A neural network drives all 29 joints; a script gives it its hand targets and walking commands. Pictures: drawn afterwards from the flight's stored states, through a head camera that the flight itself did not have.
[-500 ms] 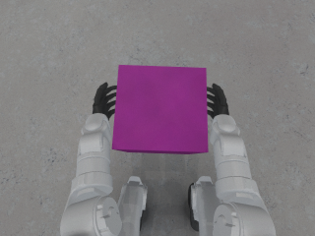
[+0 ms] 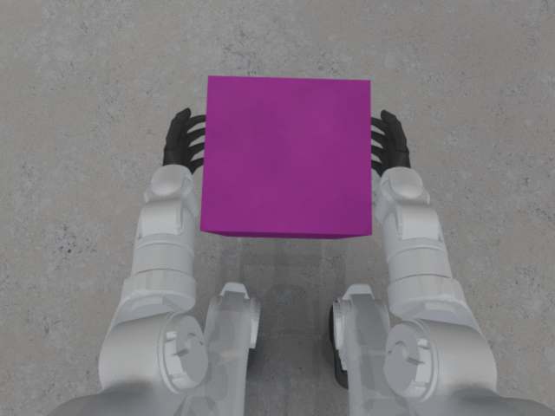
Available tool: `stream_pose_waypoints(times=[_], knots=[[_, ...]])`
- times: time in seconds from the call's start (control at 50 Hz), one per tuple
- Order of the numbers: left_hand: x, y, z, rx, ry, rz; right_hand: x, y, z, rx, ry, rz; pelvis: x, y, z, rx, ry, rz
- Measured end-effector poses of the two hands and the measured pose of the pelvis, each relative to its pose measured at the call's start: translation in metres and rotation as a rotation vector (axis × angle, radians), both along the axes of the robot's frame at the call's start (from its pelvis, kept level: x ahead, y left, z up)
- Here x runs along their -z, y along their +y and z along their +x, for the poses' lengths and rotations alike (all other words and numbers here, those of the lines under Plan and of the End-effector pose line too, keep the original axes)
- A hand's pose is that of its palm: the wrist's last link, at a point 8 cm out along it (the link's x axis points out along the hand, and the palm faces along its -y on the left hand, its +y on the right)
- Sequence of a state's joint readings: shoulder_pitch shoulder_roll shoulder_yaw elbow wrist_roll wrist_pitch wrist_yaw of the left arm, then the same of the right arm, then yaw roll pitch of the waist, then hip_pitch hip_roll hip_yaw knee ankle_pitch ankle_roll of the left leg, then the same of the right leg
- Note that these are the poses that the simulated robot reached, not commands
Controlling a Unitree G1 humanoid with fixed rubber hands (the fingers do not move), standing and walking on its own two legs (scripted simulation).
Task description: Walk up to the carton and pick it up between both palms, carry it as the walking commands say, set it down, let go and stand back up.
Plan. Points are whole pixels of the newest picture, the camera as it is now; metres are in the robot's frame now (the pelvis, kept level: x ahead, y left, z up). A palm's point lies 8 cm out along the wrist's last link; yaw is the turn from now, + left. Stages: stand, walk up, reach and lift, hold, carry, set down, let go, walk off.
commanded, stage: set down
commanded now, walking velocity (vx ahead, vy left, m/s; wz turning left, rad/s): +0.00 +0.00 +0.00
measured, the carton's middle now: (284, 174) +0.46 +0.02 -0.16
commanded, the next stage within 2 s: none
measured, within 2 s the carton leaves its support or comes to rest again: neither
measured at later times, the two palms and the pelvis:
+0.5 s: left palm (192, 173) +0.46 +0.18 -0.17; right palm (370, 175) +0.47 -0.12 -0.18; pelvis -0.02 +0.00 -0.06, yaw +0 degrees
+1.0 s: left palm (202, 178) +0.48 +0.18 -0.27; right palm (356, 180) +0.49 -0.12 -0.27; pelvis -0.03 +0.00 -0.12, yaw +0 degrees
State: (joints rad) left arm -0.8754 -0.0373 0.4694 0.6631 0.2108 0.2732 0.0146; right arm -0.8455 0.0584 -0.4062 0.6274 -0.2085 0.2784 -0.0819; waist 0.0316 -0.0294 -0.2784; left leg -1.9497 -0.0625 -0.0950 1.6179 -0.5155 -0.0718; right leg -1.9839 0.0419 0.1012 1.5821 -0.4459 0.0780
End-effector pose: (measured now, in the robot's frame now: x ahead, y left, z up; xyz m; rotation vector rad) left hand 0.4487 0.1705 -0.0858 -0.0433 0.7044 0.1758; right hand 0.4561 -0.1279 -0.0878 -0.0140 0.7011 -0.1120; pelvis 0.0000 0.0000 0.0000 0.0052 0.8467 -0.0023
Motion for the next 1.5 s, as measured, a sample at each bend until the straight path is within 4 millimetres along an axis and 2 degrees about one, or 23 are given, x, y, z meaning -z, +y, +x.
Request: stream_pose_waypoints(times=[0.44,1.04,1.16,1.32,1.5], knots=[[0.078,0.005,0.014,0.004,0.014,0.018,0.082,0.005,0.015,-0.001,0.012,0.015,0.053,-0.004,-0.014,0.008,0.050,0.006],[0.187,0.011,0.033,0.024,0.041,0.021,0.189,0.011,0.032,-0.011,0.032,-0.007,0.121,0.004,-0.027,-0.001,0.036,-0.007],[0.204,0.010,0.034,0.028,0.053,0.022,0.197,0.010,0.042,-0.022,0.039,-0.018,0.130,0.005,-0.025,0.006,0.010,-0.010],[0.205,0.010,0.039,0.031,0.051,0.024,0.201,0.010,0.044,-0.023,0.034,-0.017,0.135,0.004,-0.019,0.004,0.008,-0.006],[0.209,0.011,0.033,0.038,0.070,0.025,0.204,0.010,0.039,-0.029,0.049,-0.023,0.137,0.002,-0.021,0.004,-0.006,-0.003]])
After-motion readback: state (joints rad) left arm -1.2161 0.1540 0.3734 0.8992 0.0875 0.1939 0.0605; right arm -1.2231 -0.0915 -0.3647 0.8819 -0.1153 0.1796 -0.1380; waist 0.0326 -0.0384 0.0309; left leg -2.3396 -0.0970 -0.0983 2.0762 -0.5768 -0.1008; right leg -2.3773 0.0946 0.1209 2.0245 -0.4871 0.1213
